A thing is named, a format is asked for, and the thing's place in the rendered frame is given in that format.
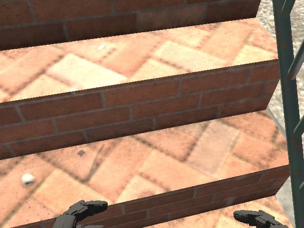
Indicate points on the robot right hand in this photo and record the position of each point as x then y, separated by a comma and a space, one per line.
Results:
259, 219

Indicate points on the robot left hand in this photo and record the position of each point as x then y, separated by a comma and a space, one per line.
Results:
79, 211

